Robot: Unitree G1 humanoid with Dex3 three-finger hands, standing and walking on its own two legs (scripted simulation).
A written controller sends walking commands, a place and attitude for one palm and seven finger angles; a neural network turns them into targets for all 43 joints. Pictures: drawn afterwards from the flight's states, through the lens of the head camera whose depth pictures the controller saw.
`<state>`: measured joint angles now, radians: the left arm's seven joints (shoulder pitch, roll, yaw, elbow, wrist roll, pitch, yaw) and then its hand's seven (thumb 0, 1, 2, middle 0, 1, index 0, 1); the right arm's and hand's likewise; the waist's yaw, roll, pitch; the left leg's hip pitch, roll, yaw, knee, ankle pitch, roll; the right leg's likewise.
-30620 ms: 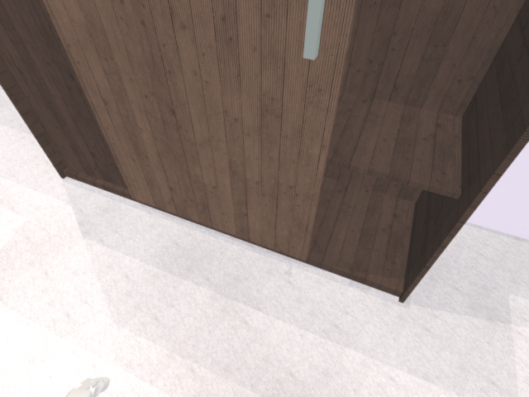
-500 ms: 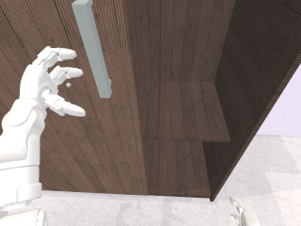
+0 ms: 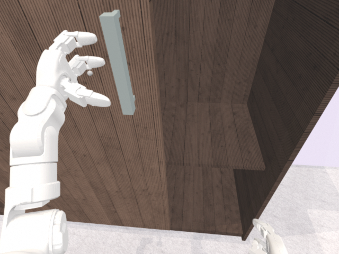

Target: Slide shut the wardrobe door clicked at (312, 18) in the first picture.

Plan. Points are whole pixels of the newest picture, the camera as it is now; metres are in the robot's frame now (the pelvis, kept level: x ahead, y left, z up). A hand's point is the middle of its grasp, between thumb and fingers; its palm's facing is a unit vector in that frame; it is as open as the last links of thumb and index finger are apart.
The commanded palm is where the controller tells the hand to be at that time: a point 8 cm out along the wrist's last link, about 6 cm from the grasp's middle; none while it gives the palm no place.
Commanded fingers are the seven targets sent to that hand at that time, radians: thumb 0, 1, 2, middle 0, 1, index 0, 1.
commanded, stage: feel for the door with the fingertips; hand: left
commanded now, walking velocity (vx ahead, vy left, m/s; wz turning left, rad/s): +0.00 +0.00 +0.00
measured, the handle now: (123, 66) +0.43 +0.13 +0.27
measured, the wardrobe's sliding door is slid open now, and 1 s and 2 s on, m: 0.40 0.40 0.40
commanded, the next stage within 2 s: slide the fingers in behind the handle in 0.36 s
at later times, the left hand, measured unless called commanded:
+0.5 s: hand (99, 67) +0.38 +0.17 +0.29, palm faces -0.01 -1.00 -0.05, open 14.0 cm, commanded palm +0.36 +0.22 +0.27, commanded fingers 0.00 -0.50 0.30 -0.30 -1.20 -0.30 -1.20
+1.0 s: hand (111, 75) +0.37 +0.14 +0.28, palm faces -0.03 -1.00 -0.04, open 14.0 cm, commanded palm +0.35 +0.20 +0.27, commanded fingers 0.00 -0.50 0.30 -0.30 -1.20 -0.30 -1.20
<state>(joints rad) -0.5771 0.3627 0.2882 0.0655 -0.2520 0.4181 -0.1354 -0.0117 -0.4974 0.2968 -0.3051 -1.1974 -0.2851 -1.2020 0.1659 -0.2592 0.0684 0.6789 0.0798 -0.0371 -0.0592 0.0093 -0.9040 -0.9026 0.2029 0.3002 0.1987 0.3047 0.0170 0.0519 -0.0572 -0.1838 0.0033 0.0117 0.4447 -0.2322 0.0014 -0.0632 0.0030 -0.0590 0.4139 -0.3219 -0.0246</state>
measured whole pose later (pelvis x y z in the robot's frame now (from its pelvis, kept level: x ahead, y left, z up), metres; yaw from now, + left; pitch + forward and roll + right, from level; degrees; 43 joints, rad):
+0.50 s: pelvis +0.00 +0.00 +0.00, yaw +0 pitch -1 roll +0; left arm -0.71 0.39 0.26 0.25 -0.25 0.49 -0.16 -0.01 -0.50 0.30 -0.35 -1.23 -0.30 -1.20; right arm 0.18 -0.28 0.06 0.68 0.09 0.01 -0.06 0.01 -0.90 -0.90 0.20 0.30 0.20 0.30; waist 0.00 0.07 -0.06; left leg -0.20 0.00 0.01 0.44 -0.22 0.01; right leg -0.07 0.00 -0.06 0.40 -0.31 -0.02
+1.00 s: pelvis -0.01 +0.00 +0.00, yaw -1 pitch -2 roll +0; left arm -0.64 0.32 0.23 0.16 -0.24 0.49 -0.10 -0.01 -0.50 0.30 -0.31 -1.20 -0.30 -1.20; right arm 0.16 -0.26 0.06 0.67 0.08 -0.01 -0.06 0.01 -0.90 -0.90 0.20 0.30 0.20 0.30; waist -0.01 0.07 -0.06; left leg -0.18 0.00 0.02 0.41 -0.21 0.01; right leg -0.06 0.00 -0.04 0.39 -0.30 -0.02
